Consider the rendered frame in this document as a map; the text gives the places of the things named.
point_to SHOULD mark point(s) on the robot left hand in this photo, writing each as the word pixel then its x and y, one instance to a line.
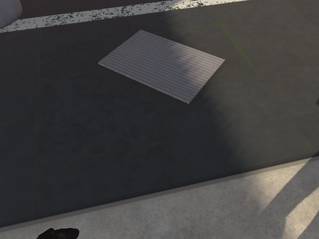
pixel 63 233

